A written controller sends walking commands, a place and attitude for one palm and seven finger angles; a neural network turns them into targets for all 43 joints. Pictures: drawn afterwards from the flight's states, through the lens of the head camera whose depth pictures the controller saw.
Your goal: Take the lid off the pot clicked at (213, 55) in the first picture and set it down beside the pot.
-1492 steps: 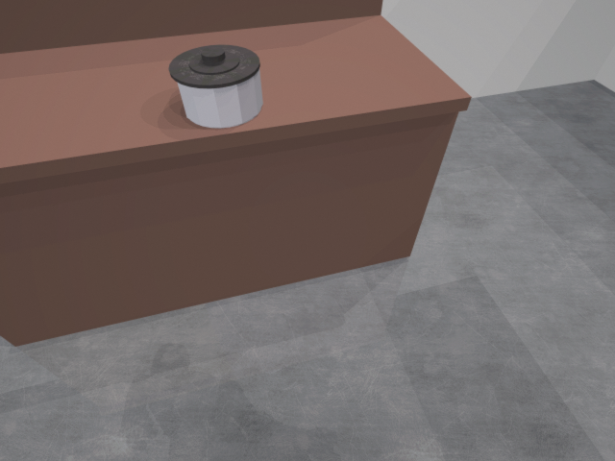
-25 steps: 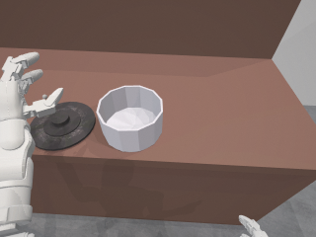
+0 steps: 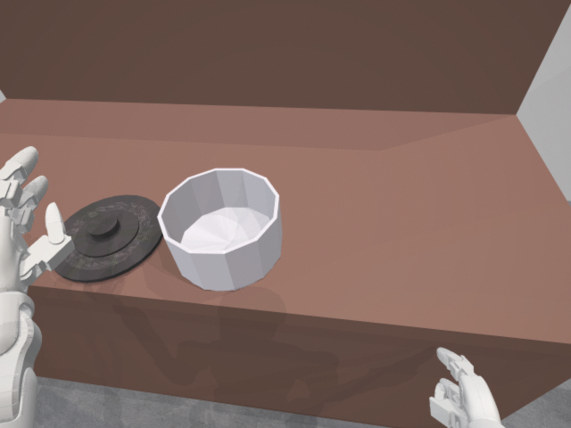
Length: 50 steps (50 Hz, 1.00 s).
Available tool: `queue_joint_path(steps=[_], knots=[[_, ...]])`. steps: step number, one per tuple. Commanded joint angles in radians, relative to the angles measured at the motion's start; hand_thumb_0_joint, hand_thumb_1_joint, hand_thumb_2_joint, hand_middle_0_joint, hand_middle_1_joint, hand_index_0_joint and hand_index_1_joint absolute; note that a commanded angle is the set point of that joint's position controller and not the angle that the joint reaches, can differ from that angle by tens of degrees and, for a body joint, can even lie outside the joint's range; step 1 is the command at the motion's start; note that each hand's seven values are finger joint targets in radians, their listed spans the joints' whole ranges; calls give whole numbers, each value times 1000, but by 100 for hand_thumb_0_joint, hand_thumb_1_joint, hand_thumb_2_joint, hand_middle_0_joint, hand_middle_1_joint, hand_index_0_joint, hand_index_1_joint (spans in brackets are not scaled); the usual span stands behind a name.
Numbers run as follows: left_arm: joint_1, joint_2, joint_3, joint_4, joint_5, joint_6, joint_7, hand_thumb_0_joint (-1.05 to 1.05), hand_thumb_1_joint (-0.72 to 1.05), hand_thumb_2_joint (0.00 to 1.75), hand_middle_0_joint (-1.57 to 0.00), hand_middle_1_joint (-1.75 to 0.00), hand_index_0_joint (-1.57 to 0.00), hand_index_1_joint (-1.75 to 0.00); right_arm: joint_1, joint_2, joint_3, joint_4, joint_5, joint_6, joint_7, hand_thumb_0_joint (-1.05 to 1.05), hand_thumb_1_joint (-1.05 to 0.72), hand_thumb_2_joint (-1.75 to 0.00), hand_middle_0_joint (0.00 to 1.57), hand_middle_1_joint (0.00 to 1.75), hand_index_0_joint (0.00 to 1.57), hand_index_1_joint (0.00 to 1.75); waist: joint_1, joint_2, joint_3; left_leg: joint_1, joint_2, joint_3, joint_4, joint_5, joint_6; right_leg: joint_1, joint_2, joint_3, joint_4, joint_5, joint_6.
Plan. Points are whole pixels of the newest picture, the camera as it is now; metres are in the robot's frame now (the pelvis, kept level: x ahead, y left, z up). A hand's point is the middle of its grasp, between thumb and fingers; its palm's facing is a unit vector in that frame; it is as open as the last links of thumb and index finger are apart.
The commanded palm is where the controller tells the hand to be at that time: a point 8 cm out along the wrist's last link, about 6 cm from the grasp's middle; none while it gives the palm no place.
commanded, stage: draw the hand back to the body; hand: left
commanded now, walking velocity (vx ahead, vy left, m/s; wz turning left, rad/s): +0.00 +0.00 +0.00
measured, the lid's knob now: (103, 226) +0.43 +0.40 +0.01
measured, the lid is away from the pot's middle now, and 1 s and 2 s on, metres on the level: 0.24 0.24 0.24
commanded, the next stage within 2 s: step back with the hand held close in 0.74 s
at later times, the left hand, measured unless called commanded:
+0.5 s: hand (35, 296) +0.20 +0.28 +0.17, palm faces +0.36 -0.86 -0.36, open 7.4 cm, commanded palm +0.14 +0.32 +0.19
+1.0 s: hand out of the picture +0.15 +0.32 +0.20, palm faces +0.41 -0.81 -0.41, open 7.4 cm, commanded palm +0.09 +0.35 +0.19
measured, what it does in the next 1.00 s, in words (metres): shifts its weight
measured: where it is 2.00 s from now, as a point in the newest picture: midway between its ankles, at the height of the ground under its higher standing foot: outside the picture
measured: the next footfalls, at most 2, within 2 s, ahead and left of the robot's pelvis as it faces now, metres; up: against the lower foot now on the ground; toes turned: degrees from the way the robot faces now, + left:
right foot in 1.78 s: -0.13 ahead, -0.05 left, +0.00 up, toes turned -3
left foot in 2.00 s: -0.12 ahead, +0.20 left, +0.00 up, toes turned +0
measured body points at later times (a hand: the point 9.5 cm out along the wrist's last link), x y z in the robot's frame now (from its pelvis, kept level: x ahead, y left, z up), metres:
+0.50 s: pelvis -0.01 +0.04 +0.00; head -0.02 +0.02 +0.45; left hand +0.17 +0.32 +0.19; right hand +0.19 -0.18 -0.08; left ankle +0.02 +0.14 -0.74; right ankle -0.08 -0.06 -0.74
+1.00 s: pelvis -0.04 +0.07 +0.00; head -0.04 +0.08 +0.45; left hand +0.13 +0.36 +0.22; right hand +0.16 -0.14 -0.07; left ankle +0.02 +0.15 -0.74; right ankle -0.08 -0.06 -0.74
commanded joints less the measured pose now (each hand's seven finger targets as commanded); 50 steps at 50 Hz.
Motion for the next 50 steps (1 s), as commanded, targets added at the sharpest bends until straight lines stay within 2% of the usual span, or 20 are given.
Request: queue_joint_path(steps=[1, 6, 8, 10, 13, 16, 19, 23, 25, 28, 30, 33, 40, 42, 43, 44, 45, 46, 47, 50], knots=[[-194, 282, 129, -265, 0, -70, 21, 0, 90, 90, -20, -30, -20, -30, -117, -88, -33, -146, -8, -43, -18, 0, -90, -90, 20, 30, 20, 30, -6, -70, -184, 232, -37, 81, 43, 270, 64, -119, -117, 22, -42, 765, 119], [-32, 230, 99, -340, -4, -70, 13, 0, 90, 90, -20, -30, -20, -30, -125, -74, -32, -166, -11, -36, -13, 0, -90, -90, 20, 30, 20, 30, 8, -34, -210, 257, -33, 81, 35, 320, 64, -90, -117, 10, -35, 762, 106], [-11, 197, 62, -404, -1, -77, 11, 0, 90, 90, -20, -30, -20, -30, -131, -69, -33, -178, -10, -38, -10, 0, -90, -90, 20, 30, 20, 30, -5, -19, -215, 272, -29, 84, 37, 337, 67, -96, -118, 0, -33, 752, 101], [18, 208, 75, -416, -1, -71, 16, 0, 90, 90, -20, -30, -20, -30, -131, -67, -31, -176, -13, -37, -13, 0, -90, -90, 20, 30, 20, 30, 3, -6, -183, 275, -25, 81, 27, 341, 64, -119, -106, -5, -47, 688, 90], [93, 255, 139, -416, -4, -74, 23, 0, 90, 90, -20, -30, -20, -30, -127, -69, -35, -174, -17, -31, -14, 0, -90, -90, 20, 30, 20, 30, 6, -67, -158, 248, -19, 79, 19, 309, 63, -114, -105, -10, -57, 644, 83], [176, 195, 94, -456, -3, -74, 12, 0, 90, 90, -20, -30, -20, -30, -133, -56, -28, -184, -19, -30, -10, 0, -90, -90, 20, 30, 20, 30, 16, -18, -159, 258, -18, 77, 12, 337, 60, -112, -99, -18, -57, 614, 76], [230, 150, 42, -470, 2, -74, 12, 0, 90, 90, -20, -30, -20, -30, -133, -57, -26, -189, -20, -36, -5, 0, -90, -90, 20, 30, 20, 30, 6, -19, -126, 259, -9, 61, -2, 284, 58, -161, -86, -30, -76, 470, 68], [255, 208, 94, -558, 3, -84, 28, 0, 90, 90, -20, -30, -20, -30, -128, -59, -24, -191, -22, -50, -8, 0, -90, -90, 20, 30, 20, 30, 9, 0, -126, 253, 2, 43, -18, 232, 53, -167, -83, -30, -91, 362, 59], [300, 176, 77, -545, 5, -85, 27, 0, 90, 90, -20, -30, -20, -30, -132, -50, -20, -192, -24, -53, -11, 0, -90, -90, 20, 30, 20, 30, 15, -17, -100, 239, 5, 35, -28, 199, 50, -182, -79, -33, -100, 308, 57], [320, 155, 37, -638, 12, -94, 28, 0, 90, 90, -20, -30, -20, -30, -129, -54, -19, -201, -22, -71, -6, 0, -90, -90, 20, 30, 20, 30, 2, 31, -109, 247, 12, 23, -34, 160, 45, -192, -78, -33, -104, 242, 52], [360, 123, 14, -595, 16, -85, 29, 0, 90, 90, -20, -30, -20, -30, -122, -50, -15, -193, -26, -76, -5, 0, -90, -90, 20, 30, 20, 30, 4, 20, -79, 233, 14, 11, -49, 130, 41, -208, -73, -41, -108, 199, 51], [294, 175, 56, -600, 17, -86, 41, 0, 90, 90, -20, -30, -20, -30, -118, -59, -19, -183, -24, -79, -11, 0, -90, -90, 20, 30, 20, 30, -5, -13, -41, 206, 18, 0, -60, 51, 41, -226, -70, -33, -124, 135, 49], [298, 108, -14, -639, 32, -89, 41, 0, 90, 90, -20, -30, -20, -30, -128, -53, -10, -187, -28, -105, -7, 0, -90, -90, 20, 30, 20, 30, 1, 60, -54, 209, 26, -42, -93, -24, 32, -220, -69, -35, -104, 95, 44], [300, 130, 10, -653, 34, -85, 48, 0, 90, 90, -20, -30, -20, -30, -122, -56, -12, -184, -29, -110, -7, 0, -90, -90, 20, 30, 20, 30, 6, 64, -65, 199, 29, -51, -107, -50, 29, -204, -65, -33, -102, 94, 42], [144, 329, 220, -722, 22, -145, 64, 0, 90, 90, -20, -30, -20, -30, -105, -68, 2, -244, -21, -85, -9, 0, -90, -90, 20, 30, 20, 30, -12, 120, 29, 103, 45, -62, -96, -152, 66, -253, -98, 28, -115, 74, 45], [134, 303, 205, -718, 41, -171, 61, 0, 90, 90, -20, -30, -20, -30, -114, -63, -4, -216, -38, -87, -11, 0, -90, -90, 20, 30, 20, 30, -3, 38, 6, 48, 24, -74, -65, -157, 76, -241, -108, 60, -129, 92, 46], [257, 248, 171, -619, 40, -165, 57, 0, 90, 90, -20, -30, -20, -30, -102, -51, -11, -201, -37, -87, -10, 0, -90, -90, 20, 30, 20, 30, -11, -57, 37, 61, 16, -63, -15, -103, 76, -285, -136, 103, -156, 117, 41], [333, 187, 123, -577, 40, -155, 45, 0, 90, 90, -20, -30, -20, -30, -77, -51, -18, -201, -37, -78, 0, 0, -90, -90, 20, 30, 20, 30, -20, -128, 13, 88, 14, -58, 30, -45, 72, -299, -158, 121, -158, 150, 40], [374, 146, 83, -566, 44, -147, 33, 0, 90, 90, -20, -30, -20, -30, -66, -55, -26, -210, -32, -70, 7, 0, -90, -90, 20, 30, 20, 30, -31, -125, -1, 108, 22, -51, 58, 4, 70, -316, -176, 125, -144, 191, 40], [446, 104, 36, -563, 45, -148, 18, 0, 90, 90, -20, -30, -20, -30, -52, -72, -40, -234, -24, -58, 14, 0, -90, -90, 20, 30, 20, 30, -38, -5, -66, 104, 64, -57, 19, 77, 74, -289, -161, 64, -63, 221, 64]])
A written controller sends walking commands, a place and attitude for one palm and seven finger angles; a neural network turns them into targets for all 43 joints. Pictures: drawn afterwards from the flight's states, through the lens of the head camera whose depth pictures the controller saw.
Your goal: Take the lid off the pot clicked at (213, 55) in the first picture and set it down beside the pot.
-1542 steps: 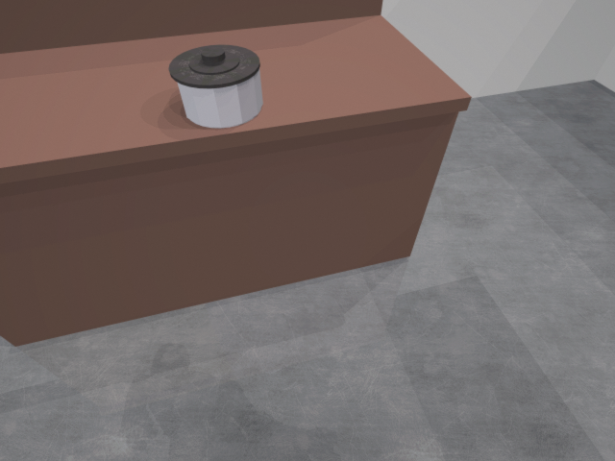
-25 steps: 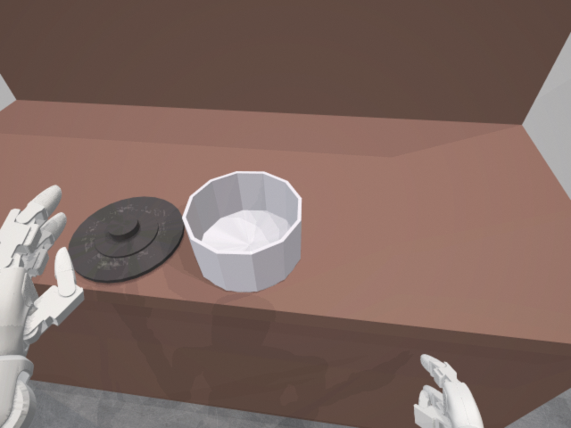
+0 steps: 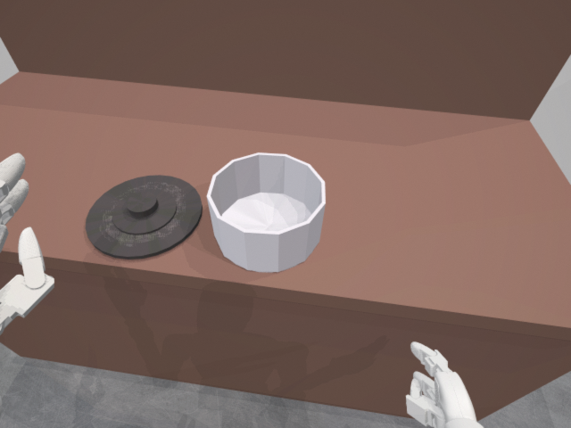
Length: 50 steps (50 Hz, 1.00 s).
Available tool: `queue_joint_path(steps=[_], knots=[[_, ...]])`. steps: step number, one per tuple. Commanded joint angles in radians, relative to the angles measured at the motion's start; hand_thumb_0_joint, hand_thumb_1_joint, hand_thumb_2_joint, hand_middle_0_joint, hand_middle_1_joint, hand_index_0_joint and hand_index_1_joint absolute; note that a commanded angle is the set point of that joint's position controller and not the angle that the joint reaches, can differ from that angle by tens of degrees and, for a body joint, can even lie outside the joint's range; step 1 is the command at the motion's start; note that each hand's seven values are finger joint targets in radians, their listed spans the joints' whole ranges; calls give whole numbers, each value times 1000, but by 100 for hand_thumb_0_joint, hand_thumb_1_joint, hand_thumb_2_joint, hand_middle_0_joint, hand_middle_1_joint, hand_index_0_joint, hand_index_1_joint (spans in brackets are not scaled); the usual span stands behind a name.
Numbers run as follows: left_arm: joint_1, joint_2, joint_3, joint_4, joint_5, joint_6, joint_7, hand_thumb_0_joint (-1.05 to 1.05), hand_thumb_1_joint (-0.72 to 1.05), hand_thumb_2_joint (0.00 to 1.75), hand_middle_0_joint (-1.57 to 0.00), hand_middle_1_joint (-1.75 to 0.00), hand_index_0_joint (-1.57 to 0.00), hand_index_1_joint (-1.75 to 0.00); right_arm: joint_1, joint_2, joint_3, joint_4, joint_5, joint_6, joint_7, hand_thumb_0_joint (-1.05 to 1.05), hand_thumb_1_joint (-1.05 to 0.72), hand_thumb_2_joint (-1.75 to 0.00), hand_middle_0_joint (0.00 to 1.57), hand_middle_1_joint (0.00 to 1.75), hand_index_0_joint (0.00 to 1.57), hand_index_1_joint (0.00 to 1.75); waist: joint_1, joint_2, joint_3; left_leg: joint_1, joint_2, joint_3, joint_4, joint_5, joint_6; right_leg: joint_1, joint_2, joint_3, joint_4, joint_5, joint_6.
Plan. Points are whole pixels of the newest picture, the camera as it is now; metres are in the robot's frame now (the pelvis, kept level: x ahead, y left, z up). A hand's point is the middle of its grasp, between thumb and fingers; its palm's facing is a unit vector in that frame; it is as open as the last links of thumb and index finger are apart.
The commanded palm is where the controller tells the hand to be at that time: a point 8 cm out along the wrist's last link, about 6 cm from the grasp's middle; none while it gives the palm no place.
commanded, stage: step back with the hand held close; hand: left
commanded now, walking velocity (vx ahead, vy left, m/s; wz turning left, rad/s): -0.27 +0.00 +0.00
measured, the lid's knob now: (142, 204) +0.47 +0.32 +0.01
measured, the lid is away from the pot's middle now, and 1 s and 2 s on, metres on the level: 0.24 0.24 0.24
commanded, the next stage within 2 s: stop stepping back and stand still in 1.18 s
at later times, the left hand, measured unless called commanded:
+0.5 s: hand (24, 344) +0.14 +0.25 +0.18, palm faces +0.32 -0.82 -0.47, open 7.4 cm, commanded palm +0.08 +0.30 +0.19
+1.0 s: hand out of the picture +0.08 +0.27 +0.18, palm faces +0.31 -0.87 -0.38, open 7.4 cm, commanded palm +0.01 +0.32 +0.19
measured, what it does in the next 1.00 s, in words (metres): walks backwards: right foot, then left foot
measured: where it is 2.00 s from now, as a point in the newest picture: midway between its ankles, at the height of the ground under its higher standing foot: outside the picture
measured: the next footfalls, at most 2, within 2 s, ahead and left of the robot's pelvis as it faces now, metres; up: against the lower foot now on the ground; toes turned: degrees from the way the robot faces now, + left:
right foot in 0.78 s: -0.10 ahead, -0.12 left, +0.00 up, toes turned -3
left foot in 1.00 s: -0.08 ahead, +0.13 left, +0.00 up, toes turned +0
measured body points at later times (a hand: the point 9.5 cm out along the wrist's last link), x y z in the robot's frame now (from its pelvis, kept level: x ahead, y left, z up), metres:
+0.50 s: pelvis -0.05 +0.02 -0.01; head -0.04 +0.04 +0.43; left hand +0.12 +0.29 +0.20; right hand +0.11 -0.21 -0.09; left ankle +0.06 +0.07 -0.74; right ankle -0.04 -0.13 -0.74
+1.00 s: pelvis -0.12 +0.05 -0.02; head -0.11 +0.09 +0.43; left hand +0.06 +0.32 +0.20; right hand +0.04 -0.19 -0.08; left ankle -0.12 +0.13 -0.74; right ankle -0.14 -0.12 -0.74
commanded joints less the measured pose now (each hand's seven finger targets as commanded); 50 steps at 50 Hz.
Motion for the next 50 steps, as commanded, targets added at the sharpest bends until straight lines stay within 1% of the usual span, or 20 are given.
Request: queue_joint_path(steps=[1, 8, 12, 16, 18, 20, 22, 24, 27, 31, 34, 38, 39, 41, 42, 43, 45, 48, 49, 50], knots=[[68, 80, 16, -132, 7, -41, -15, 0, 90, 90, -20, -30, -20, -30, -78, -143, -80, -177, 9, -27, -10, 0, -90, -90, 20, 30, 20, 30, -39, 31, -93, 171, 113, -96, -58, 71, 11, -232, -98, 31, -25, 164, -17], [120, 229, 155, -376, 11, -67, 14, 0, 90, 90, -20, -30, -20, -30, -59, -156, -92, -236, 8, -21, -20, 0, -90, -90, 20, 30, 20, 30, -22, 98, -211, 35, 192, -194, -142, 110, 40, -125, -37, -24, 182, 66, -2], [187, 196, 153, -409, 3, -65, 27, 0, 90, 90, -20, -30, -20, -30, -22, -139, -95, -228, 5, -42, -22, 0, -90, -90, 20, 30, 20, 30, -23, 184, -215, -17, 231, -214, -164, 59, 49, -139, -41, -32, 251, -100, -1], [197, 173, 149, -348, 6, -63, 33, 0, 90, 90, -20, -30, -20, -30, 3, -138, -99, -207, 7, -62, -23, 0, -90, -90, 20, 30, 20, 30, -36, 110, -196, -44, 220, -193, -116, -24, 33, -142, -59, -37, 181, -70, -9], [193, 184, 161, -307, 7, -60, 35, 0, 90, 90, -20, -30, -20, -30, 3, -136, -105, -207, 17, -59, -22, 0, -90, -90, 20, 30, 20, 30, -48, -4, -188, -63, 174, -153, -67, -170, 6, -154, -93, -12, 114, -13, -27], [155, 156, 127, -261, 5, -61, 33, 0, 90, 90, -20, -30, -20, -30, -1, -132, -106, -216, 21, -50, -25, 0, -90, -90, 20, 30, 20, 30, -65, -81, -102, -86, 135, -137, -19, -337, -16, -277, -143, 26, 42, -133, -53], [131, 145, 105, -245, 13, -66, 39, 0, 90, 90, -20, -30, -20, -30, -2, -131, -110, -211, 21, -50, -32, 0, -90, -90, 20, 30, 20, 30, -75, -84, -38, -58, 111, -133, 54, -373, -28, -411, -166, 49, -16, -282, -78], [126, 140, 97, -241, 16, -71, 45, 0, 90, 90, -20, -30, -20, -30, -1, -117, -99, -199, 12, -52, -32, 0, -90, -90, 20, 30, 20, 30, -80, -72, -32, -51, 106, -139, 74, -332, -21, -437, -177, 59, -16, -232, -84], [91, 152, 95, -287, 22, -81, 50, 0, 90, 90, -20, -30, -20, -30, -17, -121, -91, -208, 12, -65, -38, 0, -90, -90, 20, 30, 20, 30, -74, -6, -44, -104, 133, -178, -23, -290, -5, -364, -130, 8, 82, -86, -54], [91, 182, 137, -352, 46, -96, 52, 0, 90, 90, -20, -30, -20, -30, -27, -139, -87, -223, 3, -88, -43, 0, -90, -90, 20, 30, 20, 30, -46, 265, -75, -396, 267, -313, -345, -633, 41, -70, 9, -74, 420, -173, -11], [127, 192, 153, -385, 33, -106, 50, 0, 90, 90, -20, -30, -20, -30, 3, -120, -94, -207, -4, -98, -31, 0, -90, -90, 20, 30, 20, 30, -35, 200, -139, -295, 264, -266, -295, -475, 37, -110, 1, -62, 422, -228, -20], [158, 189, 137, -384, 17, -103, 43, 0, 90, 90, -20, -30, -20, -30, 5, -116, -99, -189, -8, -98, -21, 0, -90, -90, 20, 30, 20, 30, -37, 125, -180, -135, 209, -188, -167, -340, -10, -148, -20, -66, 127, -164, -39], [137, 178, 121, -372, 17, -107, 40, 0, 90, 90, -20, -30, -20, -30, 14, -115, -99, -178, -10, -92, -22, 0, -90, -90, 20, 30, 20, 30, -46, 81, -176, -98, 169, -144, -73, -317, -29, -183, -53, -41, 35, -110, -53], [65, 208, 108, -350, 20, -126, 42, 0, 90, 90, -20, -30, -20, -30, 19, -99, -101, -156, -1, -82, -28, 0, -90, -90, 20, 30, 20, 30, -72, -151, -168, 42, 48, -16, 303, -223, -71, -372, -243, 106, -91, 44, -110], [27, 196, 84, -342, 16, -124, 39, 0, 90, 90, -20, -30, -20, -30, 22, -108, -123, -150, 15, -76, -35, 0, -90, -90, 20, 30, 20, 30, -82, -287, -160, 88, 5, -27, 506, -228, -85, -514, -355, 180, -124, -53, -161], [32, 210, 108, -325, 17, -111, 42, 0, 90, 90, -20, -30, -20, -30, -4, -107, -132, -144, 16, -66, -33, 0, -90, -90, 20, 30, 20, 30, -77, -326, -155, 90, -1, -50, 648, -244, -83, -571, -383, 191, -119, 19, -191], [40, 172, 86, -262, 25, -83, 37, 0, 90, 90, -20, -30, -20, -30, -60, -62, -102, -164, 14, -36, -34, 0, -90, -90, 20, 30, 20, 30, -91, -234, -81, -98, 30, -64, 615, -271, -73, -426, -364, 113, 15, 405, -174], [-11, 181, 92, -239, 29, -96, 45, 0, 90, 90, -20, -30, -20, -30, -102, -67, -69, -160, 16, -27, -47, 0, -90, -90, 20, 30, 20, 30, -93, -62, 19, -137, 25, -24, 125, -172, -68, -296, -257, 18, 193, 594, -77], [17, 181, 104, -252, 26, -112, 49, 0, 90, 90, -20, -30, -20, -30, -76, -88, -79, -151, 15, -38, -54, 0, -90, -90, 20, 30, 20, 30, -92, 5, -10, -97, 71, -45, -78, 62, -52, -241, -196, -17, 300, 558, -44], [7, 172, 104, -292, 19, -122, 46, 0, 90, 90, -20, -30, -20, -30, -73, -108, -91, -159, 11, -48, -51, 0, -90, -90, 20, 30, 20, 30, -82, 153, -21, -38, 217, -184, -165, 453, 5, -301, -82, -58, 435, 251, -1]])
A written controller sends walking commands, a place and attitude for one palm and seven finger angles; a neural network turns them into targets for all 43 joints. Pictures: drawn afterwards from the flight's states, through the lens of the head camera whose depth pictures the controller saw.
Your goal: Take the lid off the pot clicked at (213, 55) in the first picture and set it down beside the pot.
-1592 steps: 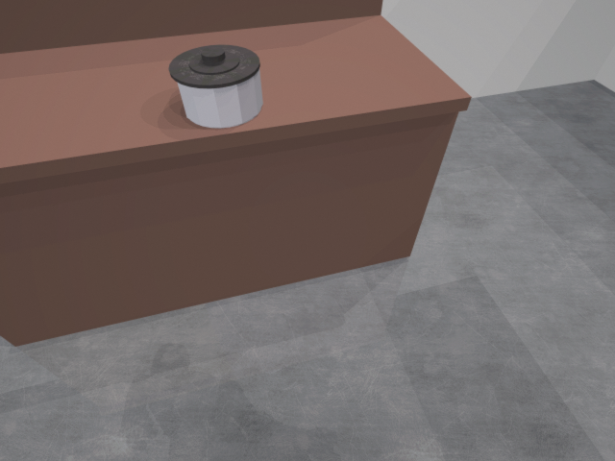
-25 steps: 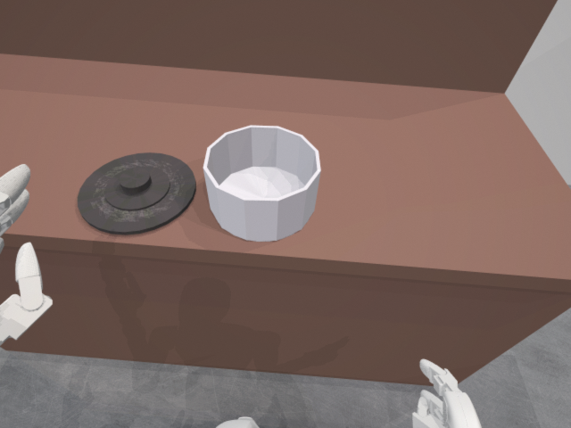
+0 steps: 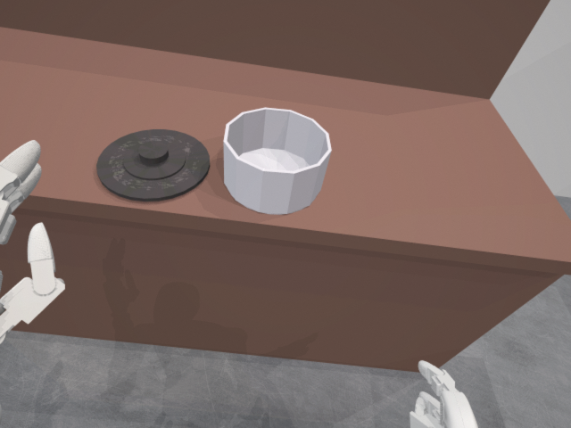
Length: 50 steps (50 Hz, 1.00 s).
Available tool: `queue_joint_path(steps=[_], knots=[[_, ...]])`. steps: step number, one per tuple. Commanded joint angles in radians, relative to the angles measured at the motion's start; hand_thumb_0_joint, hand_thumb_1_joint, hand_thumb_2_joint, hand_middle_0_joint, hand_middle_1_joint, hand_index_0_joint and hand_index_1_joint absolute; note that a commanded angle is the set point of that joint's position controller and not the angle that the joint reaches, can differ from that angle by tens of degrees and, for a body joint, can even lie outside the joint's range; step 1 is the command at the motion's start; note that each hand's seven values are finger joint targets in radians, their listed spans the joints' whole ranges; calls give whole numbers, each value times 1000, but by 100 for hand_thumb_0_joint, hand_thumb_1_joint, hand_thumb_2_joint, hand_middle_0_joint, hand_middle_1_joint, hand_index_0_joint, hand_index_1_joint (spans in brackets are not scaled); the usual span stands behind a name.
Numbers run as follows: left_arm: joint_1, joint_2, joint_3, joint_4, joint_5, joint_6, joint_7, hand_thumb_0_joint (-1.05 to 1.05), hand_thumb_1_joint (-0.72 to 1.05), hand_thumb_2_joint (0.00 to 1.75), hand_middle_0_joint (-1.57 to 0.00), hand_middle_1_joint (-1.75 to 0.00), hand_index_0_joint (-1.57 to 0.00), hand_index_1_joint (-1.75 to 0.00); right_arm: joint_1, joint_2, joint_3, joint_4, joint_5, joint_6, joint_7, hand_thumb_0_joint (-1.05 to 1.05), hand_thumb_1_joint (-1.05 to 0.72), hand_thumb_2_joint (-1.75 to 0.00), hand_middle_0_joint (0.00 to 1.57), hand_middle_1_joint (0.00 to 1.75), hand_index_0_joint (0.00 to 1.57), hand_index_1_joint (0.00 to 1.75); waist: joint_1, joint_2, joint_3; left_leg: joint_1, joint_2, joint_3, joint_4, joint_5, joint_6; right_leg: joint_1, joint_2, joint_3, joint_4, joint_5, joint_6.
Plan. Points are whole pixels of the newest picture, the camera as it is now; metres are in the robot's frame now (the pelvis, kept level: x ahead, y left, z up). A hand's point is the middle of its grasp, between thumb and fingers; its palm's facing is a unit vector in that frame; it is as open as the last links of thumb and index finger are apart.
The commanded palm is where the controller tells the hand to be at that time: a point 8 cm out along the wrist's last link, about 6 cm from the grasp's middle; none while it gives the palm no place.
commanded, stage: step back with the hand held close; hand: left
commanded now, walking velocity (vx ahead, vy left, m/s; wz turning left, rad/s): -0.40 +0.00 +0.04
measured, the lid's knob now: (153, 152) +0.58 +0.29 +0.03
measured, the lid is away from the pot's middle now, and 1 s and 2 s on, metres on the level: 0.24 0.24 0.24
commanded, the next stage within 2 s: stop stepping back and stand still in 0.18 s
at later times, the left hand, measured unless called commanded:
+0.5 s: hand out of the picture +0.03 +0.25 +0.19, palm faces +0.25 -0.82 -0.51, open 7.4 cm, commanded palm -0.02 +0.29 +0.21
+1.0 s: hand out of the picture -0.03 +0.28 +0.21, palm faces +0.33 -0.76 -0.55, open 7.4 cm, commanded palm -0.09 +0.34 +0.21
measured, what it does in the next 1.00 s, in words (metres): walks backwards: right foot, then left foot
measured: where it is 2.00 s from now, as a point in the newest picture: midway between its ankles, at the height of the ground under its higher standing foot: outside the picture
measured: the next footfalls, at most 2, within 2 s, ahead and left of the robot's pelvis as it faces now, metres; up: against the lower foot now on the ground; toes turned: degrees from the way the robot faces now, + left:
right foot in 0.48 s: -0.19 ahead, -0.09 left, +0.00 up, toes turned -5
left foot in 0.76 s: -0.16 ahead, +0.16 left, +0.00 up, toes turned +9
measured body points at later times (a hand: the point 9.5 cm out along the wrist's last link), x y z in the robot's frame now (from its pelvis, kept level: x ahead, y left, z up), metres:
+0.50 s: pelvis -0.16 +0.02 +0.01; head -0.15 +0.05 +0.46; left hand +0.01 +0.29 +0.22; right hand -0.01 -0.22 -0.05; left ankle -0.02 +0.08 -0.71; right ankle -0.23 -0.08 -0.72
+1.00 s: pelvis -0.21 +0.05 +0.00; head -0.20 +0.07 +0.45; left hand -0.06 +0.32 +0.24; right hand -0.06 -0.15 -0.09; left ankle -0.26 +0.18 -0.71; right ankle -0.18 -0.05 -0.72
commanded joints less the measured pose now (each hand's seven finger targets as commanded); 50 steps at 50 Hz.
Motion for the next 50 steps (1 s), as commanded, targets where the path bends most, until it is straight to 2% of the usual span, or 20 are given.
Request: queue_joint_path(steps=[1, 6, 13, 14, 15, 16, 17, 20, 22, 25, 27, 30, 36, 38, 41, 45, 47, 48, 49, 50], knots=[[-80, 178, 155, -204, -13, -66, 21, 0, 90, 90, -20, -30, -20, -30, -98, -135, -70, -152, -10, -74, -7, 0, -90, -90, 20, 30, 20, 30, -10, 336, -38, 214, 325, -291, -367, 985, 135, -213, 40, 58, 298, -152, -50], [109, 156, 159, -378, -18, -45, 15, 0, 90, 90, -20, -30, -20, -30, -49, -150, -90, -154, -9, -113, 51, 0, -90, -90, 20, 30, 20, 30, 2, 284, -290, 357, 289, -170, -299, 1013, 111, -218, 63, 78, 344, -188, -28], [168, 182, 186, -299, -25, 4, 37, 0, 90, 90, -20, -30, -20, -30, -57, -130, -83, -164, -19, -109, 30, 0, -90, -90, 20, 30, 20, 30, -8, 242, -165, 197, 271, -176, -489, 432, 89, -144, 68, 8, 253, -139, -32], [-111, -133, -265, 655, 94, 208, -83, 0, 90, 90, -20, -30, -20, -30, -56, -272, -119, 89, -56, -120, 36, 0, -90, -90, 20, 30, 20, 30, -105, 286, -28, 122, 305, -344, -239, 775, 146, -300, -22, 94, 353, -111, -16], [-178, 256, 191, -485, -30, 54, -1, 0, 90, 90, -20, -30, -20, -30, -114, -101, -98, -186, 0, -113, 43, 0, -90, -90, 20, 30, 20, 30, 5, 86, -195, 248, 275, -150, -510, 260, 83, -131, 90, 63, 280, -162, -14], [113, 286, 305, -188, -45, 33, 41, 0, 90, 90, -20, -30, -20, -30, -37, -157, -97, -156, -17, -107, 9, 0, -90, -90, 20, 30, 20, 30, -10, 196, -166, 135, 253, -166, -563, 6, 79, -67, 92, -13, 227, -159, -36], [187, 208, 202, -186, -36, 25, 29, 0, 90, 90, -20, -30, -20, -30, -15, -143, -95, -182, -13, -97, 12, 0, -90, -90, 20, 30, 20, 30, 10, 91, -184, 108, 186, -180, -590, -176, 36, 1, 133, -67, 148, -186, -55], [203, 210, 199, -278, -48, 45, 30, 0, 90, 90, -20, -30, -20, -30, -102, -139, -58, -216, -25, -76, 21, 0, -90, -90, 20, 30, 20, 30, 27, 346, -116, -14, 159, -154, -652, -306, -12, 152, 120, -75, -84, -137, -87], [207, 196, 158, -280, -23, 45, 24, 0, 90, 90, -20, -30, -20, -30, -90, -136, -49, -209, -24, -74, 20, 0, -90, -90, 20, 30, 20, 30, 35, 233, -109, -71, 73, -43, -447, -290, -19, 258, 39, -26, -296, -60, -116], [70, 241, 153, -298, -22, 34, 33, 0, 90, 90, -20, -30, -20, -30, -68, -155, -64, -187, -5, -62, 14, 0, -90, -90, 20, 30, 20, 30, 10, -138, -52, -86, -51, 10, 447, -71, 3, -87, -329, 234, -469, 121, -200], [14, 195, 133, -187, -24, 42, 11, 0, 90, 90, -20, -30, -20, -30, -51, -163, -93, -159, 17, -61, 9, 0, -90, -90, 20, 30, 20, 30, -23, -191, 10, -131, -10, -82, 555, 13, 5, -192, -305, 227, -426, -83, -220], [-56, 164, 100, -37, -14, 39, -2, 0, 90, 90, -20, -30, -20, -30, -96, -138, -63, -169, 7, -40, -6, 0, -90, -90, 20, 30, 20, 30, -24, 18, 166, -131, 69, -58, 380, -23, 24, -285, -285, 197, -411, -257, -211], [-82, 134, 81, -102, 2, -6, 28, 0, 90, 90, -20, -30, -20, -30, -39, -123, -49, -150, 9, -128, -37, 0, -90, -90, 20, 30, 20, 30, -3, 77, 8, 191, 30, 80, -394, -117, 78, -62, -131, 111, -139, -224, -161], [-15, 136, 85, -246, -9, -36, 39, 0, 90, 90, -20, -30, -20, -30, -42, -151, -56, -196, 6, -151, -28, 0, -90, -90, 20, 30, 20, 30, 1, 421, -52, 410, 279, -282, -452, 104, 174, -296, 61, -76, 293, -192, -67], [28, 182, 152, -293, -7, -31, 39, 0, 90, 90, -20, -30, -20, -30, -44, -133, -60, -150, -8, -181, 8, 0, -90, -90, 20, 30, 20, 30, -6, 321, 4, 285, 348, -418, -466, 292, 257, -375, -8, 59, 412, -206, -65], [152, 189, 187, -220, -9, 1, 49, 0, 90, 90, -20, -30, -20, -30, -49, -143, -46, -143, -3, -159, 16, 0, -90, -90, 20, 30, 20, 30, 33, 258, -13, 83, 229, -75, -328, 259, 119, 62, 47, -60, 1, -36, -72], [135, 179, 188, -136, -6, 13, 47, 0, 90, 90, -20, -30, -20, -30, -51, -143, -53, -141, -1, -128, 18, 0, -90, -90, 20, 30, 20, 30, 37, 37, -39, -127, 107, 37, -59, 43, 79, 313, 12, 60, -154, -16, -103], [131, 181, 177, -64, -6, 19, 43, 0, 90, 90, -20, -30, -20, -30, -53, -132, -62, -144, 6, -114, 20, 0, -90, -90, 20, 30, 20, 30, 18, -189, -31, -232, 11, 96, 159, -120, 43, 300, -168, 387, -272, -75, -175], [51, 183, 179, -60, -22, 4, 36, 0, 90, 90, -20, -30, -20, -30, -81, -146, -78, -153, 7, -101, 18, 0, -90, -90, 20, 30, 20, 30, 17, -259, -22, -280, -14, 28, 364, -238, 30, 244, -302, 596, -359, -48, -244], [29, 196, 207, -13, -25, -5, 34, 0, 90, 90, -20, -30, -20, -30, -50, -144, -72, -128, -9, -97, 15, 0, -90, -90, 20, 30, 20, 30, 0, -151, -5, -268, 12, -15, 440, -202, 26, 205, -297, 542, -337, 104, -271]])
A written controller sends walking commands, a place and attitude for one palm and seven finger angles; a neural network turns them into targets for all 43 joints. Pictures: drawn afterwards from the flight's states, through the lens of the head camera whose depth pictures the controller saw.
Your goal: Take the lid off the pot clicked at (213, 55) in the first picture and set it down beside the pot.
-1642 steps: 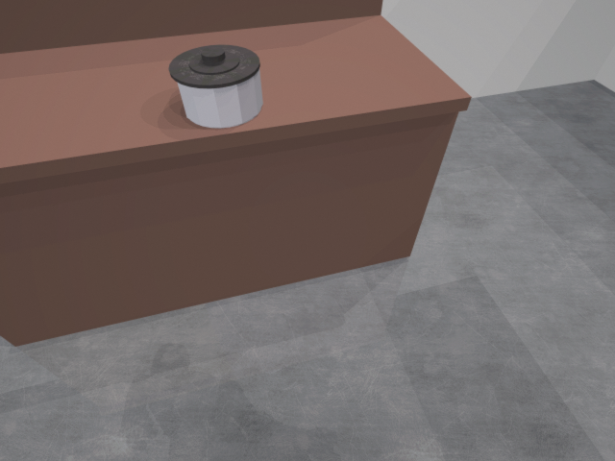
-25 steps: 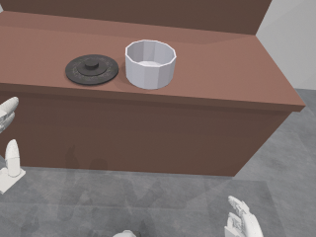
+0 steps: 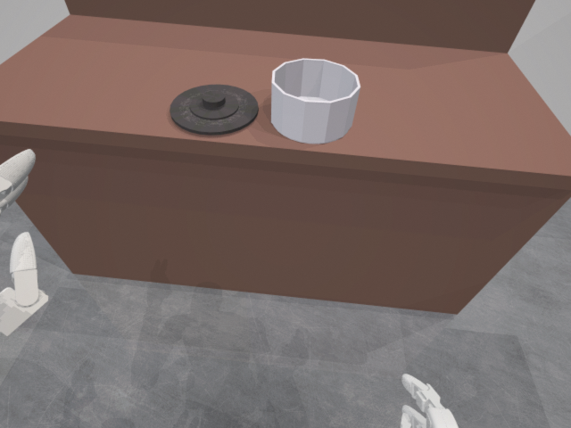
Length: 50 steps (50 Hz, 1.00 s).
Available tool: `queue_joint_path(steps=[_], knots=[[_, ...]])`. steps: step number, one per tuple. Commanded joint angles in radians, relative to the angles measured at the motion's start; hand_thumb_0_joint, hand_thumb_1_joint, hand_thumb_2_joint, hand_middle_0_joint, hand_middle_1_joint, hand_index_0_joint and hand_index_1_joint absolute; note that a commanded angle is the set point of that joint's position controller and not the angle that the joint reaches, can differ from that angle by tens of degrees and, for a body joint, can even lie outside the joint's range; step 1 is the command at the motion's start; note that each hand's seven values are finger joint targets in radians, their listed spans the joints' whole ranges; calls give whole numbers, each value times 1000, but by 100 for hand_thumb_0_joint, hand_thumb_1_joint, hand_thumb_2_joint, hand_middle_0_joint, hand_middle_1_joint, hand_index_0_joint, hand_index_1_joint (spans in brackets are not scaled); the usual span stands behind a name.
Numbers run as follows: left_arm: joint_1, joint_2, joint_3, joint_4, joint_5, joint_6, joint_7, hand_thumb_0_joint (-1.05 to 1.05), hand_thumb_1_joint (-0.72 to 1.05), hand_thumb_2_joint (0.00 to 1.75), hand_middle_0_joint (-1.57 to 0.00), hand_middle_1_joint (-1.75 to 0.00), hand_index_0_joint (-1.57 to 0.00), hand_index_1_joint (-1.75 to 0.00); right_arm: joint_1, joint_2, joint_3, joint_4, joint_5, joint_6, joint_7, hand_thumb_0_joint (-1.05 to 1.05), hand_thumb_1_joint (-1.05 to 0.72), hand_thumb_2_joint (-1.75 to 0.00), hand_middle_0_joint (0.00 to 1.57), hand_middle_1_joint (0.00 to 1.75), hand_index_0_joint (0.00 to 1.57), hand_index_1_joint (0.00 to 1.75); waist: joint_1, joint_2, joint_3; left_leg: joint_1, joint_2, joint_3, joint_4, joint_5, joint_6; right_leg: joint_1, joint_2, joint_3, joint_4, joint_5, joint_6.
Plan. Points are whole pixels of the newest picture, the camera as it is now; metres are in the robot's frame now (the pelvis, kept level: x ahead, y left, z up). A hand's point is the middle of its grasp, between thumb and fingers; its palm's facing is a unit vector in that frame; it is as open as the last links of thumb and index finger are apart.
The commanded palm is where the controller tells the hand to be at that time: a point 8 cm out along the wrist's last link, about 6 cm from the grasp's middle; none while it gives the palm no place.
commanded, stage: stop stepping back and stand still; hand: left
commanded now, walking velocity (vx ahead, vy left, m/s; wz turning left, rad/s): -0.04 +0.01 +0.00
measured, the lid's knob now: (213, 98) +0.80 +0.21 +0.03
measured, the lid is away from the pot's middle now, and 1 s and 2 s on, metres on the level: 0.24 0.24 0.24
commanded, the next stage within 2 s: let the arm hang, fingers relaxed in 0.02 s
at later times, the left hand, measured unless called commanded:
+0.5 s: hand out of the picture +0.15 +0.16 -0.16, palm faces +0.09 -0.99 -0.10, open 7.0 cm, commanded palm none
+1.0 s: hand out of the picture +0.15 +0.18 -0.16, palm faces +0.08 -0.98 -0.19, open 7.3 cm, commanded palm none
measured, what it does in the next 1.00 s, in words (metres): walks ahead: right foot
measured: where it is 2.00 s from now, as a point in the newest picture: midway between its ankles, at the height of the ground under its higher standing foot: outside the picture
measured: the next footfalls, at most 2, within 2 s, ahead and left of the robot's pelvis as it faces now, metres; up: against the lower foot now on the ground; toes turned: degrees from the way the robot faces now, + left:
right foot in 0.40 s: +0.11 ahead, -0.11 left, +0.00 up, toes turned +2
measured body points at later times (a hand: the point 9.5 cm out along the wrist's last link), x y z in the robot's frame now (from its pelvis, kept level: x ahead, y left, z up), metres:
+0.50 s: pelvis +0.06 +0.00 +0.00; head +0.12 +0.03 +0.45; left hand +0.14 +0.21 -0.15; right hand +0.08 -0.24 -0.13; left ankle +0.01 +0.11 -0.71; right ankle +0.05 -0.12 -0.72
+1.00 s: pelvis +0.10 +0.01 +0.01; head +0.14 +0.01 +0.46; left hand +0.15 +0.23 -0.14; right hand +0.12 -0.22 -0.14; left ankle +0.01 +0.10 -0.72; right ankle +0.07 -0.11 -0.72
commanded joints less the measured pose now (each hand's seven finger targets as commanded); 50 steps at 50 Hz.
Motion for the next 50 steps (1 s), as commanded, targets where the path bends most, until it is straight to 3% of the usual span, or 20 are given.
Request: queue_joint_path(steps=[1, 3, 4, 6, 7, 8, 9, 11, 16, 18, 20, 22, 25, 27, 31, 34, 38, 40, 42, 50], knots=[[-102, 93, 128, 52, -10, -29, 11, 0, 90, 90, -20, -30, -20, -30, -106, -167, -101, -113, 6, -6, -23, 0, -90, -90, 20, 30, 20, 30, -5, -162, -76, -258, -14, -49, 341, -101, 23, 120, -334, 536, -385, -224, -174], [-132, 83, 110, 11, -3, -21, 1, 0, 90, 90, -20, -30, -20, -30, -147, -164, -92, -132, 11, 22, -26, 0, -90, -90, 20, 30, 20, 30, -10, -204, 8, -95, 32, -41, 148, -65, 32, -84, -298, 406, -363, -279, -157], [-319, -190, -283, 699, 137, 163, -89, 0, 90, 90, -20, -30, -20, -30, -43, -239, -133, 106, -9, 3, 56, 0, -90, -90, 20, 30, 20, 30, -114, -100, 12, -161, 113, 14, 175, -82, 24, -174, -347, 14, -168, -65, -113], [-357, -192, -317, 756, 118, 247, -128, 0, 90, 90, -20, -30, -20, -30, 94, -192, -127, 94, -32, 113, 51, 0, -90, -90, 20, 30, 20, 30, -159, -55, 15, 155, 23, 34, -38, 18, 19, -459, -195, 17, -37, -470, -48], [-341, -247, -339, 772, 102, 262, -128, 0, 90, 90, -20, -30, -20, -30, 107, -211, -114, 56, -47, 129, 50, 0, -90, -90, 20, 30, 20, 30, -135, 76, 51, 86, 99, -169, -254, -126, 76, -502, -98, -59, 207, -509, 1], [-375, -290, -352, 796, 102, 262, -136, 0, 90, 90, -20, -30, -20, -30, 112, -270, -134, 47, -69, 114, 40, 0, -90, -90, 20, 30, 20, 30, -131, 288, 66, 1, 297, -582, -515, -199, 184, -561, 2, -40, 562, -449, 51], [-430, -247, -336, 822, 89, 238, -137, 0, 90, 90, -20, -30, -20, -30, 92, -331, -141, 31, -73, 93, 21, 0, -90, -90, 20, 30, 20, 30, -110, 131, 30, -13, 409, -806, -550, -66, 295, -552, -45, 166, 707, -333, 33], [-472, -236, -339, 965, 88, 238, -142, 0, 90, 90, -20, -30, -20, -30, -33, -284, -127, 21, -82, 87, 0, 0, -90, -90, 20, 30, 20, 30, -36, -96, -58, -85, 302, -555, -476, 173, 242, -386, -63, 182, 710, -202, 53], [-468, -214, -389, 1289, 72, 250, -145, 0, 90, 90, -20, -30, -20, -30, -45, -221, -95, 139, -71, 74, -25, 0, -90, -90, 20, 30, 20, 30, 9, 232, -82, -12, 171, -163, -373, 562, 138, -122, -67, 109, 232, -237, 58], [-355, -207, -397, 1413, 66, 222, -145, 0, 90, 90, -20, -30, -20, -30, -4, -210, -96, 185, -52, 87, -25, 0, -90, -90, 20, 30, 20, 30, 33, 181, -167, 25, 93, -66, -200, 563, 56, 119, -14, 75, -78, 33, 46], [-290, -131, -381, 1499, 62, 195, -123, 0, 90, 90, -20, -30, -20, -30, 50, -123, -90, 203, -22, 89, -16, 0, -90, -90, 20, 30, 20, 30, 23, -79, -221, -178, -46, 63, -20, 148, -16, 339, -264, 464, -164, 484, -57], [-340, -156, -376, 1501, 78, 190, -116, 0, 90, 90, -20, -30, -20, -30, 77, -98, -105, 220, -30, 103, -10, 0, -90, -90, 20, 30, 20, 30, -10, 62, -173, -143, -54, 27, 50, -85, -15, 248, -330, 459, -210, 462, -171], [-420, -219, -379, 1542, 70, 200, -93, 0, 90, 90, -20, -30, -20, -30, 82, -93, -112, 255, -32, 117, -14, 0, -90, -90, 20, 30, 20, 30, -24, -124, -136, -135, -32, 7, -36, 64, -1, 300, -238, 335, -136, 724, -127], [-441, -246, -385, 1565, 61, 212, -87, 0, 90, 90, -20, -30, -20, -30, 115, -95, -111, 284, -26, 116, -13, 0, -90, -90, 20, 30, 20, 30, -35, -100, -136, 34, 8, -19, -254, 423, 21, 247, -161, 202, -85, 659, -57], [-442, -292, -399, 1600, 55, 225, -92, 0, 90, 90, -20, -30, -20, -30, 163, -139, -114, 340, -33, 121, -43, 0, -90, -90, 20, 30, 20, 30, -37, 238, -86, 345, 187, -145, -297, 1183, 137, -19, -17, 39, 43, 48, 28], [-493, -295, -403, 1619, 52, 236, -101, 0, 90, 90, -20, -30, -20, -30, 135, -129, -107, 353, -42, 132, -46, 0, -90, -90, 20, 30, 20, 30, -33, 170, -11, 304, 204, -127, -349, 1056, 156, -25, -20, 55, 30, -170, 21], [-402, -252, -396, 1676, 65, 226, -98, 0, 90, 90, -20, -30, -20, -30, 58, -97, -104, 345, -29, 131, -36, 0, -90, -90, 20, 30, 20, 30, 16, -53, -24, 104, 49, 3, -295, 491, 41, 230, -113, 166, -168, 371, -21], [-436, -224, -402, 1681, 63, 230, -100, 0, 90, 90, -20, -30, -20, -30, 74, -76, -103, 359, -28, 140, -25, 0, -90, -90, 20, 30, 20, 30, -12, -87, 35, 76, -2, 25, -322, 154, 28, 165, -182, 232, -242, 230, -56], [-447, -253, -403, 1690, 62, 224, -95, 0, 90, 90, -20, -30, -20, -30, 78, -75, -102, 381, -34, 139, -27, 0, -90, -90, 20, 30, 20, 30, -17, -151, 24, 124, 19, 18, -327, 310, 34, 170, -139, 204, -217, 365, -42], [-406, -263, -396, 1709, 58, 223, -84, 0, 90, 90, -20, -30, -20, -30, 102, -80, -104, 420, -30, 127, -46, 0, -90, -90, 20, 30, 20, 30, -6, 62, -86, 271, 67, 27, -299, 746, 38, 200, -103, 110, -104, 532, -26]])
